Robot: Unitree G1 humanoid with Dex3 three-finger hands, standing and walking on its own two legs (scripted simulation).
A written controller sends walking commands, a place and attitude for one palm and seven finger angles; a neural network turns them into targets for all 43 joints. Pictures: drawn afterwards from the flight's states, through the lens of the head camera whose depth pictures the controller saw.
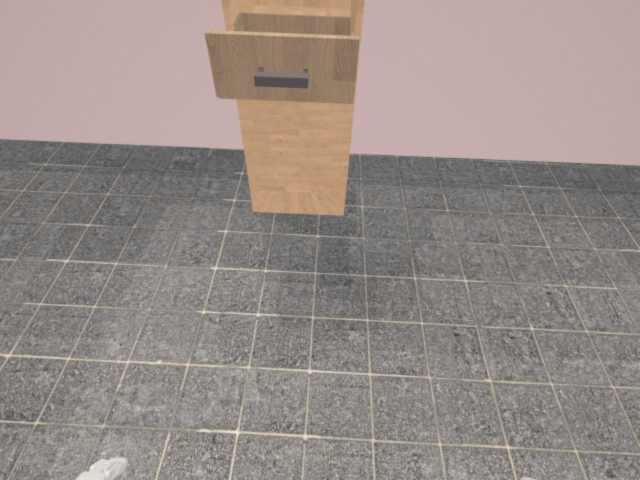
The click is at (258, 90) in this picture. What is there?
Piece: drawer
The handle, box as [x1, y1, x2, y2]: [254, 67, 307, 88]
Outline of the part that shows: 254,74 254,82 255,85 258,86 307,88 307,69 304,69 303,73 263,72 262,67 259,67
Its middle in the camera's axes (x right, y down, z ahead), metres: -0.10 -0.40 +0.94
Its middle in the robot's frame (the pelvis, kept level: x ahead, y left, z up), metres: +0.98 +0.14 +0.03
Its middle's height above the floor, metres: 0.80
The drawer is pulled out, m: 0.30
